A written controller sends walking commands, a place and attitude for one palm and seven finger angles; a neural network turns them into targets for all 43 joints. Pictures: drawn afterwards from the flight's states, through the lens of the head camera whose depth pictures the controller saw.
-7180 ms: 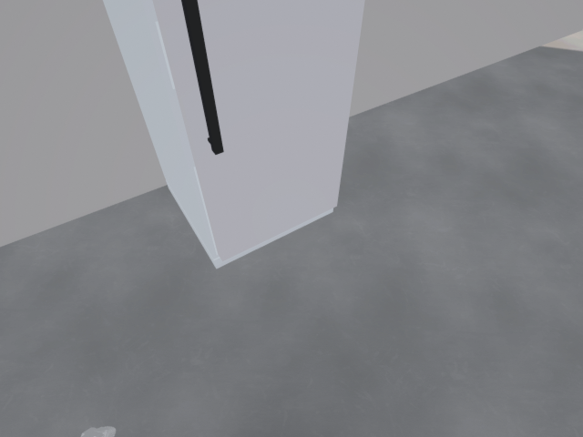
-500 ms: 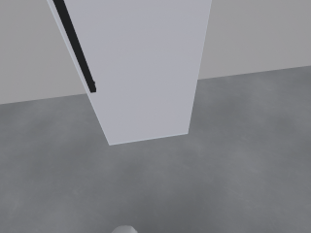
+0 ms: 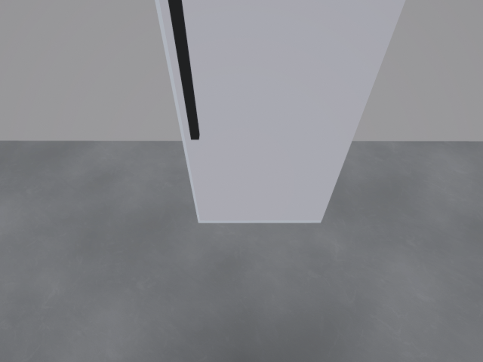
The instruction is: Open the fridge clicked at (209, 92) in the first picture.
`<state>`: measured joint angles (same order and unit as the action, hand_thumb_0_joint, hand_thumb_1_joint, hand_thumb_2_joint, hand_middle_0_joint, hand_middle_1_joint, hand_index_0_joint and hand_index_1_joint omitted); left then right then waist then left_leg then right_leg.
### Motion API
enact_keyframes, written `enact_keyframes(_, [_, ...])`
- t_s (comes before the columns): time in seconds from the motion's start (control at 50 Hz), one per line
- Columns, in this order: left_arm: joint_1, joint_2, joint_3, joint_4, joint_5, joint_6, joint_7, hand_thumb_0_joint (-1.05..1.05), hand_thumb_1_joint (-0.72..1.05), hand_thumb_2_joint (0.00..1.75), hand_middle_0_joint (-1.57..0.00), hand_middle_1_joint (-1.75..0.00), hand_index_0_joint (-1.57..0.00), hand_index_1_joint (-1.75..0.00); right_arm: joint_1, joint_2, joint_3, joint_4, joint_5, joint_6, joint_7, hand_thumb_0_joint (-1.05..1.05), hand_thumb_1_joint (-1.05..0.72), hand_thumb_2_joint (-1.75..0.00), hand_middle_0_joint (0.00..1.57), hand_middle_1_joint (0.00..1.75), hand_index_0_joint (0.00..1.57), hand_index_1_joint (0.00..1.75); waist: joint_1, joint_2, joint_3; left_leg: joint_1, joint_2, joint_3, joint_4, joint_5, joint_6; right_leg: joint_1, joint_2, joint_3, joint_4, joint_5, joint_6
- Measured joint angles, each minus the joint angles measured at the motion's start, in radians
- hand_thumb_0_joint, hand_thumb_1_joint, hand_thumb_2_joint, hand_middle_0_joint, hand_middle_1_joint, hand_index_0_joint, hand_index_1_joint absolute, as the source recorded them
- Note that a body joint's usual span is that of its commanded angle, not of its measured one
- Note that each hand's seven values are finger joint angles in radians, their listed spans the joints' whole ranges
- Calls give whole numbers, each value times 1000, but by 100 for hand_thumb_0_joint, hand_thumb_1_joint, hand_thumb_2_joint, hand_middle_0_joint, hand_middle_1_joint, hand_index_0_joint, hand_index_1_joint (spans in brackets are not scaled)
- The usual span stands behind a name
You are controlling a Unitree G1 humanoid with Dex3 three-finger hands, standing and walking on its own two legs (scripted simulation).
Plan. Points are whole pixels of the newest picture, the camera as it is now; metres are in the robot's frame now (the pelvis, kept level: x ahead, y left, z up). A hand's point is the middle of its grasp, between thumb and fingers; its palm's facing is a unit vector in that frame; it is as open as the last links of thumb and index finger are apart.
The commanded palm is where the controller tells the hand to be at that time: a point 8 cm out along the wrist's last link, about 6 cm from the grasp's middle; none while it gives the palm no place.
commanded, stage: take the last steps up to it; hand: left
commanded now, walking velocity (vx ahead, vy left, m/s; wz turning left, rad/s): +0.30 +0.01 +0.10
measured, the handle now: (185, 58) +0.78 +0.19 +0.12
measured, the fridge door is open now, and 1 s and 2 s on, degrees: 0 0 0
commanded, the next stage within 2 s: come to a stop and stand still in 0.80 s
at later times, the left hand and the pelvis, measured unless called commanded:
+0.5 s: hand out of the picture -0.02 +0.18 -0.18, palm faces +0.18 -0.98 -0.13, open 7.3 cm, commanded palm none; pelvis +0.12 +0.05 -0.02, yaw +4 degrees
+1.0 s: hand (162, 251) +0.38 +0.22 -0.16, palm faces +0.01 -0.97 -0.23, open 7.3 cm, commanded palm none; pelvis +0.28 +0.03 -0.01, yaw +2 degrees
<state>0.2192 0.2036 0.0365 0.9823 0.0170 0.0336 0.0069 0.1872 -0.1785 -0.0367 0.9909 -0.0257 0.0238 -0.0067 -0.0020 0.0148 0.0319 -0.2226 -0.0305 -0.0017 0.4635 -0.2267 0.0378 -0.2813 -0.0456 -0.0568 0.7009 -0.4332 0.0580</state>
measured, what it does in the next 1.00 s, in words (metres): walks ahead: right foot, then left foot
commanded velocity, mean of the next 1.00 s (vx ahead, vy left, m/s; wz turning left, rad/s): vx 0.17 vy -0.01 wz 0.00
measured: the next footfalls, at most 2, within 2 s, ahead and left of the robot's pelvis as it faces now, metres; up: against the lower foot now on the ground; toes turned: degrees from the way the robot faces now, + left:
right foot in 0.04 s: +0.03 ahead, -0.12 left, +0.00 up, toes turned -4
left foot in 0.46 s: +0.22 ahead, +0.17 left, +0.00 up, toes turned +12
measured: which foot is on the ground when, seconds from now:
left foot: down 0.00-0.04, up 0.06-0.44, down 0.46-0.96, up 0.98-1.00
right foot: up 0.00-0.02, down 0.04-0.48, up 0.50-0.92, down 0.94-1.00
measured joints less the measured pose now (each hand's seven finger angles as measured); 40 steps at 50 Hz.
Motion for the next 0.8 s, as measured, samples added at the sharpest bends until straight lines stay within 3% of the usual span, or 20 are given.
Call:
enact_keyframes(0.04, [14,-11,-7,-2,5,-21,-6,0,91,90,-20,-30,-20,-30,32,1,-4,14,3,-1,1,0,-91,-90,20,30,20,30,-3,2,-20,-18,-9,-2,46,-29,-7,75,6,-11,-143,45,-12])
enact_keyframes(0.1, [45,-45,-14,5,11,-49,-3,0,91,90,-20,-30,-20,-30,79,-11,-15,43,3,11,6,0,-91,-90,20,30,20,30,6,33,-39,-102,-2,-14,270,-197,-16,101,19,-33,-170,102,-67])
enact_keyframes(0.16, [116,-68,-15,26,9,-69,3,0,91,90,-20,-30,-21,-30,104,-19,-26,67,-4,21,23,1,-91,-90,20,30,20,30,17,28,-58,-198,19,7,473,-149,-25,150,14,-29,-241,120,-76])
enact_keyframes(0.24, [186,-90,-20,81,7,-77,6,0,91,90,-20,-30,-21,-30,119,-27,-40,70,-4,9,30,1,-91,-90,20,30,20,30,2,23,-50,-284,77,26,541,-24,-49,221,5,-45,-338,146,-64])
enact_keyframes(0.34, [244,-106,-21,135,11,-90,8,0,91,90,-20,-30,-21,-30,105,-23,-41,80,0,4,33,1,-91,-90,19,30,20,30,17,10,-22,-307,124,53,416,12,-56,277,-9,-68,-382,128,-42])
enact_keyframes(0.44, [279,-100,-12,176,12,-83,8,0,90,90,-20,-30,-21,-30,52,-2,-28,70,3,-23,36,1,-91,-90,19,30,19,30,46,-17,9,-219,113,104,185,-5,-33,299,-40,-77,-318,44,1])
enact_keyframes(0.48, [290,-97,-8,189,6,-73,6,0,90,90,-20,-30,-21,-30,29,3,-23,56,-1,-54,29,1,-91,-90,19,30,20,30,44,-27,20,-173,99,124,129,38,-18,250,-64,-66,-162,-32,-7])
enact_keyframes(0.52, [265,-86,-5,199,1,-51,5,0,91,90,-20,-30,-21,-30,3,22,-17,48,-2,-76,15,1,-91,-90,19,30,20,30,39,-44,38,-166,92,146,187,-8,-2,133,-63,-9,127,-88,-41])
enact_keyframes(0.56, [233,-74,0,198,1,-38,2,1,91,90,-20,-30,-20,-30,-1,31,-23,40,4,-84,-3,0,-93,-90,20,30,20,30,30,-44,30,-124,90,164,164,-39,5,11,-49,8,354,-56,-62])
enact_keyframes(0.6, [187,-58,9,181,8,-34,-4,1,91,90,-20,-30,-20,-30,10,30,-25,38,3,-91,-15,-1,-95,-90,20,30,20,30,18,-43,16,-72,78,172,97,-24,4,-84,-49,-5,441,17,-67])
enact_keyframes(0.7, [73,-26,25,98,12,-40,-9,1,91,90,-19,-30,-20,-30,70,30,-12,65,4,-93,-19,-1,-95,-90,20,30,20,30,13,-41,-21,39,45,180,-58,10,10,-222,-60,-19,376,151,-48])
enact_keyframes(0.8, [-20,-18,29,40,10,-35,-13,0,91,90,-19,-30,-20,-30,128,48,-6,94,0,-80,-13,0,-93,-90,20,30,20,30,-5,-35,-29,118,30,181,-121,-4,-2,-239,-70,-12,185,203,-33])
